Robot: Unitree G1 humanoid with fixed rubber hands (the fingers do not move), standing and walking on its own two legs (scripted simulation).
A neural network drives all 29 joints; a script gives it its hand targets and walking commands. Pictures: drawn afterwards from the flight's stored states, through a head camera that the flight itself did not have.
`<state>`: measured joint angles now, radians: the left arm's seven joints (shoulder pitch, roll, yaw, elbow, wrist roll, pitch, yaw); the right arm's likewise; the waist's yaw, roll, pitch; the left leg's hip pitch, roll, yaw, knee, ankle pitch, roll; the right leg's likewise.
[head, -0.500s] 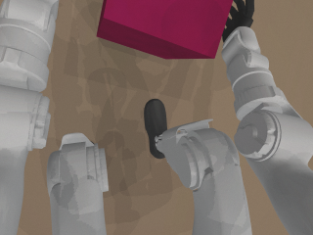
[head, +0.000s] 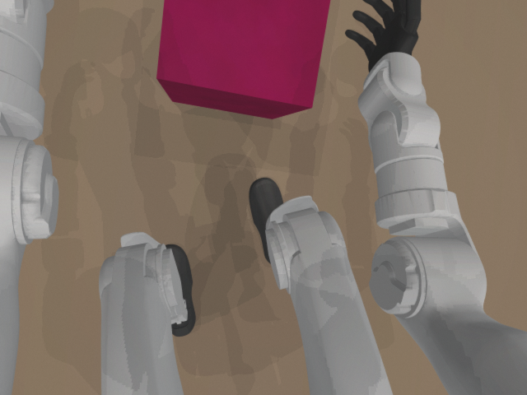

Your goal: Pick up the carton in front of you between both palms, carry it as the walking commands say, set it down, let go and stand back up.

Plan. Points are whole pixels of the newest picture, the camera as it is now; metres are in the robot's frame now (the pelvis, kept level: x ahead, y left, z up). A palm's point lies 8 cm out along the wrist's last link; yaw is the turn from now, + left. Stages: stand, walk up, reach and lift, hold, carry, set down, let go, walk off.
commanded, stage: set down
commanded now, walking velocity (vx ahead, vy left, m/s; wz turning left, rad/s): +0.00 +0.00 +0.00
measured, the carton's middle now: (237, 43) +0.56 -0.09 -0.33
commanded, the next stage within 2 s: let go in 0.60 s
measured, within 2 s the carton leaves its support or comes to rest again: neither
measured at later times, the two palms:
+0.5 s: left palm out of the picture +0.63 +0.12 +0.03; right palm out of the picture +0.48 -0.24 +0.03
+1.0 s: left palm out of the picture +0.50 +0.17 +0.14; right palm out of the picture +0.40 -0.23 +0.15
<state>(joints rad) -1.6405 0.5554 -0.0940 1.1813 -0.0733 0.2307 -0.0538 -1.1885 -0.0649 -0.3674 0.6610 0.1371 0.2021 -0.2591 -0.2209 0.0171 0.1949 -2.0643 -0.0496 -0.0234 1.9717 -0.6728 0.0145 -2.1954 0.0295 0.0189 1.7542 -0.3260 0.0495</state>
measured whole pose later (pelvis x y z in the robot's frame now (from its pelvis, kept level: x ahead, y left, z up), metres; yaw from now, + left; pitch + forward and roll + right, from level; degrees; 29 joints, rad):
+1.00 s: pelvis +0.06 -0.01 +0.24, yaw +5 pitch +37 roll +1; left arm -0.73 0.19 0.24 0.71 0.15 0.16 0.06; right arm -0.42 -0.05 -0.24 0.44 -0.08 0.15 0.04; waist -0.16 -0.01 -0.08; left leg -1.19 -0.07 -0.06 0.92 -0.37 -0.01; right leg -1.30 -0.03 0.01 0.83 -0.17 0.00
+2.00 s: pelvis +0.13 +0.01 +0.32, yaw +1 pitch -3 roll -1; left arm 0.21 0.20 0.01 0.49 -0.02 0.07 -0.02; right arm 0.22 -0.24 -0.03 0.40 -0.02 0.20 0.03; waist 0.00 0.04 0.05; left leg -0.07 -0.02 -0.03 0.50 -0.39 0.02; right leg -0.22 0.02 0.04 0.48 -0.21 0.02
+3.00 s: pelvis +0.15 -0.03 +0.32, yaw +4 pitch -1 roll +0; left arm 0.13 0.33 0.05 0.90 0.02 0.01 0.01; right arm 0.21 -0.38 0.00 0.85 -0.03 0.00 -0.03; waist 0.01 0.05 0.02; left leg -0.05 0.01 -0.10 0.43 -0.36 -0.03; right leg -0.22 0.03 -0.03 0.49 -0.24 -0.03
